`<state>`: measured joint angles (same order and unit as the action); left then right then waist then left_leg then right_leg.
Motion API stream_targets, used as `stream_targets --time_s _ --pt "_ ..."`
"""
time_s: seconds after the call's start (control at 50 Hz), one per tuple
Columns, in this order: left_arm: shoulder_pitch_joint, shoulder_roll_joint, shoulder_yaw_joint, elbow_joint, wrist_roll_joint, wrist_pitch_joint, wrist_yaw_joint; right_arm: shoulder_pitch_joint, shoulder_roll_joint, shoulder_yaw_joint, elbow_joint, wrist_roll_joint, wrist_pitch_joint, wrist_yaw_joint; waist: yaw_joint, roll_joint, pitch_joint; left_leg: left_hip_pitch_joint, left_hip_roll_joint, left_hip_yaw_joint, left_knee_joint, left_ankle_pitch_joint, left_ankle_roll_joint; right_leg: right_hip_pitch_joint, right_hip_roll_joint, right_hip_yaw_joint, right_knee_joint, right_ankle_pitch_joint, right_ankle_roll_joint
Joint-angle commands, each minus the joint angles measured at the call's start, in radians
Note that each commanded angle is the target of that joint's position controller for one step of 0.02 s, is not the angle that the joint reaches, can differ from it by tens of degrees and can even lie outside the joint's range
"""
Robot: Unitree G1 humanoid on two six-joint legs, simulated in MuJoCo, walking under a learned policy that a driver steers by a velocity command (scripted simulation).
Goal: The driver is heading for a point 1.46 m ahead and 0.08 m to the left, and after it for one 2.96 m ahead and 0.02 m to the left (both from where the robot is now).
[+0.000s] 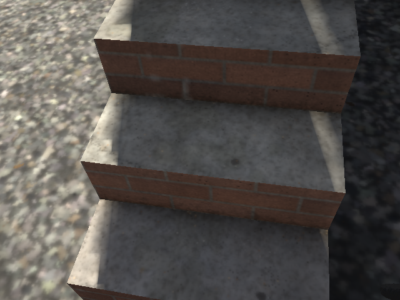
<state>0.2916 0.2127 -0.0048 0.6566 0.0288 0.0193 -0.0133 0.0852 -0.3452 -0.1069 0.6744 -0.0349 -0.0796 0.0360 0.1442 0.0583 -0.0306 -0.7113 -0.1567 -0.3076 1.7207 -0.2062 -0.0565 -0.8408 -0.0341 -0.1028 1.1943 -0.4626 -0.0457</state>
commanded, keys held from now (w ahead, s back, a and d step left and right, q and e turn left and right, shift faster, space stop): q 0.32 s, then no key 0.68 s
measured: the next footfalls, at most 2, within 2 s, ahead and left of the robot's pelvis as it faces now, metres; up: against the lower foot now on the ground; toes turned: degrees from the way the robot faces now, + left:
left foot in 0.44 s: -0.06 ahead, +0.11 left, -0.19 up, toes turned +15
right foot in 0.94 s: -0.03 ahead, -0.11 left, -0.19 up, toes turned +15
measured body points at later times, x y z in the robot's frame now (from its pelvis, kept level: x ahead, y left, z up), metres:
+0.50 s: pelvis -0.06 +0.02 -0.08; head -0.08 +0.09 +0.36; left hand +0.15 +0.27 -0.14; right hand +0.08 -0.24 -0.15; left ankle -0.09 +0.10 -0.82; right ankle +0.01 -0.10 -0.56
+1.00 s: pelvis -0.10 +0.03 -0.09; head -0.10 +0.03 +0.36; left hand -0.20 +0.22 -0.24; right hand +0.10 -0.12 -0.20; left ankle -0.10 +0.10 -0.83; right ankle -0.07 -0.12 -0.83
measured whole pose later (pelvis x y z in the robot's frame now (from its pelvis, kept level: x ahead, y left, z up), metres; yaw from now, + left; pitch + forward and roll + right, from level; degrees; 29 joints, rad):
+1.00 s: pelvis -0.10 +0.03 -0.09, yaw +15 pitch -1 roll -1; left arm 0.47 0.12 -0.02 0.95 0.03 0.04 0.01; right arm 0.19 -0.14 0.01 0.75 0.02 -0.04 0.02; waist 0.04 0.02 0.01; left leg -0.23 -0.07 0.01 0.48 -0.23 0.09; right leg -0.15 -0.03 0.02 0.41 -0.26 0.05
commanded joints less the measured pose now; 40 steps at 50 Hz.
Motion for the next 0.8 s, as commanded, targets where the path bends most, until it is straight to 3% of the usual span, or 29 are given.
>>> stream_targets --time_s 0.02,0.08,0.1,0.12,0.18,0.2,0.22,0.28,0.3,0.32,0.34,0.36,0.38,0.4,0.42,0.44,0.46,0.48,0.5,0.52,0.54,0.56,0.58,0.6,0.64,0.68,0.72,0.76,0.8 --pt "-0.243 -0.018 -0.024 -0.099 -0.001 -0.068 0.032 0.197 -0.038 0.001 -0.032 0.000 0.002 0.021 -0.186 -0.123 -0.162 -0.033 0.109 0.112 0.130 0.021 -0.022 0.195 -0.154 0.367 -0.523 0.405 -0.119" --pt "-0.131 0.054 -0.004 -0.072 0.055 -0.082 0.086 0.172 -0.042 0.030 -0.054 -0.017 -0.013 0.055 -0.121 -0.092 -0.148 -0.061 0.110 0.132 0.144 0.054 0.008 0.242 -0.164 0.268 -0.501 0.352 -0.150" --pt "-0.088 0.059 -0.004 -0.067 0.051 -0.083 0.089 0.146 -0.034 0.031 -0.076 -0.030 -0.019 0.051 -0.101 -0.110 -0.139 -0.119 0.120 0.122 0.177 0.050 0.012 0.311 -0.198 0.303 -0.488 0.319 -0.184" --pt "-0.040 0.065 -0.007 -0.063 0.038 -0.090 0.093 0.093 -0.036 0.037 -0.091 -0.014 -0.022 0.047 -0.072 -0.103 -0.130 -0.172 0.115 0.103 0.207 0.045 0.016 0.361 -0.222 0.317 -0.495 0.299 -0.210" --pt "-0.049 0.041 -0.026 -0.076 0.030 -0.125 0.077 0.148 -0.052 0.032 -0.078 -0.017 -0.009 0.038 -0.103 -0.103 -0.075 -0.119 0.157 0.130 0.080 0.134 0.005 0.338 -0.233 0.234 -0.468 0.128 -0.194" --pt "-0.091 0.044 -0.029 -0.083 0.004 -0.132 0.065 0.192 -0.051 0.030 -0.042 -0.028 0.004 0.049 -0.124 -0.091 -0.041 -0.048 0.188 0.192 -0.071 0.156 0.010 0.278 -0.246 0.206 -0.492 0.036 -0.171" --pt "-0.114 0.065 -0.025 -0.105 -0.002 -0.140 0.064 0.227 -0.045 0.025 -0.031 -0.043 0.014 0.062 -0.137 -0.125 -0.013 0.036 0.209 0.244 -0.204 0.167 0.012 0.230 -0.232 0.159 -0.497 -0.029 -0.131" --pt "-0.165 0.110 -0.019 -0.176 0.007 -0.135 0.060 0.343 -0.039 0.012 0.011 -0.083 0.036 0.092 -0.164 -0.169 0.003 0.238 0.257 0.302 -0.550 0.190 0.045 0.189 -0.291 0.164 -0.453 -0.059 -0.079" --pt "-0.198 0.093 0.036 -0.145 -0.050 -0.096 0.028 0.170 -0.020 0.023 -0.045 0.136 0.085 0.047 -0.153 -0.262 -0.146 0.309 0.107 0.405 -0.579 0.052 -0.024 0.290 -0.279 0.120 -0.424 0.012 -0.095" --pt "-0.201 0.102 0.041 -0.165 -0.059 -0.078 0.024 0.157 -0.029 0.022 -0.080 0.128 0.101 0.036 -0.137 -0.308 -0.122 0.295 0.165 0.346 -0.664 0.023 0.004 0.304 -0.324 0.138 -0.417 0.005 -0.091" --pt "-0.233 0.064 0.032 -0.202 -0.065 -0.061 0.034 0.176 -0.055 0.011 -0.085 0.075 0.118 0.030 -0.132 -0.334 -0.121 0.327 0.206 0.312 -0.828 -0.047 0.046 0.306 -0.348 0.159 -0.395 0.023 -0.088" --pt "-0.229 0.040 0.027 -0.212 -0.085 -0.033 0.044 0.166 -0.084 -0.004 -0.086 0.033 0.139 0.029 -0.099 -0.305 -0.069 0.346 0.225 0.301 -1.005 0.001 0.073 0.300 -0.345 0.159 -0.349 0.060 -0.072" --pt "-0.238 0.018 0.021 -0.217 -0.105 -0.018 0.050 0.187 -0.069 -0.007 -0.090 0.016 0.152 0.035 -0.101 -0.278 -0.009 0.371 0.242 0.316 -1.198 0.162 0.091 0.286 -0.326 0.138 -0.286 0.134 -0.062" --pt "-0.253 -0.003 0.016 -0.222 -0.111 -0.009 0.061 0.225 -0.053 -0.006 -0.074 0.011 0.154 0.039 -0.102 -0.229 0.033 0.448 0.267 0.320 -1.384 0.356 0.111 0.244 -0.311 0.093 -0.238 0.172 -0.061" --pt "-0.230 -0.045 0.008 -0.193 -0.113 0.004 0.066 0.263 -0.018 -0.001 -0.048 0.035 0.150 0.044 -0.105 -0.165 0.053 0.525 0.276 0.314 -1.555 0.487 0.123 0.220 -0.256 0.002 -0.088 0.166 -0.063" --pt "-0.202 -0.124 -0.006 -0.129 -0.112 0.024 0.056 0.277 0.048 0.024 -0.041 0.045 0.132 0.045 -0.145 0.027 0.034 0.589 0.268 0.315 -1.532 0.566 0.119 0.145 -0.127 -0.155 0.335 -0.002 -0.057" --pt "-0.256 -0.181 0.011 -0.136 -0.128 0.053 0.048 0.292 0.010 0.059 -0.037 0.045 0.126 0.029 -0.116 0.247 0.014 0.574 0.338 0.200 -1.196 1.255 0.047 -0.142 0.011 -0.147 0.945 -0.208 -0.014" --pt "-0.134 -0.168 0.017 -0.082 -0.160 0.042 0.042 0.290 -0.073 0.048 -0.075 0.051 0.143 0.012 -0.062 0.364 -0.103 0.567 0.417 0.138 -1.092 1.447 0.037 -0.179 -0.002 -0.022 1.192 -0.139 0.046" --pt "-0.196 -0.094 0.024 -0.100 -0.159 0.044 0.034 0.307 -0.148 0.021 -0.106 0.040 0.164 -0.025 -0.094 0.367 -0.196 0.612 0.444 0.111 -1.164 0.965 0.123 -0.233 0.000 0.064 1.216 -0.173 0.074" --pt "-0.288 -0.033 0.032 -0.136 -0.147 0.038 0.007 0.255 -0.154 0.009 -0.107 0.050 0.187 -0.040 -0.119 0.261 -0.134 0.500 0.438 -0.018 -1.273 0.252 0.174 -0.279 0.013 0.096 1.170 0.035 0.092" --pt "-0.432 -0.013 0.034 -0.182 -0.137 0.042 -0.007 0.162 -0.146 0.022 -0.151 0.077 0.178 -0.060 -0.111 0.162 0.033 0.437 0.448 -0.111 -1.382 -0.088 0.166 -0.370 0.021 0.120 1.079 0.131 0.101" --pt "-0.401 0.000 0.029 -0.163 -0.130 0.036 -0.019 0.056 -0.127 0.036 -0.152 0.077 0.148 -0.072 -0.056 0.026 0.107 0.348 0.480 -0.217 -1.460 -0.277 0.199 -0.282 -0.016 0.128 0.926 0.216 0.115" --pt "-0.330 -0.001 0.033 -0.116 -0.116 0.048 -0.020 0.009 -0.072 0.057 -0.175 0.059 0.117 -0.080 -0.029 -0.004 0.111 0.304 0.458 -0.144 -1.482 -0.313 0.173 -0.157 0.014 0.164 0.808 0.259 0.139" --pt "-0.298 -0.006 0.031 -0.071 -0.111 0.062 -0.011 0.016 -0.025 0.072 -0.172 0.049 0.077 -0.087 -0.060 0.018 0.094 0.320 0.445 -0.071 -1.481 -0.217 0.153 -0.068 0.054 0.161 0.754 0.298 0.155" --pt "-0.175 0.006 0.035 0.001 -0.088 0.074 0.010 0.065 0.051 0.096 -0.151 0.055 0.035 -0.087 -0.078 0.083 0.010 0.428 0.394 0.035 -1.433 -0.107 0.129 0.087 0.065 0.168 0.480 0.372 0.171" --pt "-0.138 0.025 0.044 0.045 -0.061 0.087 0.026 0.102 0.069 0.100 -0.148 0.060 0.015 -0.088 -0.100 0.181 0.013 0.453 0.396 0.062 -1.443 0.004 0.092 0.240 0.079 0.187 0.247 0.365 0.158" --pt "-0.123 0.006 0.035 0.049 -0.024 0.085 0.032 0.086 0.085 0.103 -0.142 0.074 0.016 -0.099 -0.093 0.181 0.004 0.495 0.389 0.043 -1.449 0.000 0.084 0.352 0.046 0.163 -0.090 0.297 0.137" --pt "-0.014 -0.035 0.024 0.111 -0.020 0.073 0.007 0.077 0.066 0.101 -0.138 0.074 0.031 -0.093 -0.078 0.153 0.040 0.434 0.357 0.203 -1.478 -0.021 0.039 0.458 0.050 0.093 -0.206 0.168 0.115" --pt "-0.067 -0.079 0.003 0.125 -0.015 0.069 0.004 0.211 0.089 0.109 -0.057 0.082 0.053 -0.076 -0.184 0.135 0.110 0.522 0.307 0.136 -1.495 -0.058 0.105 0.430 0.083 0.031 -0.474 -0.045 0.097"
